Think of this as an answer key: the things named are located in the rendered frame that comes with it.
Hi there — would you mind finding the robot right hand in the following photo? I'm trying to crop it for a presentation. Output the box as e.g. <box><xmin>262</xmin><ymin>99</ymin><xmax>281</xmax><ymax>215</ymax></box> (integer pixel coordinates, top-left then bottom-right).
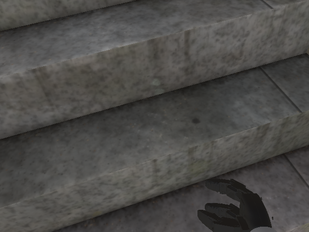
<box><xmin>197</xmin><ymin>179</ymin><xmax>273</xmax><ymax>232</ymax></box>

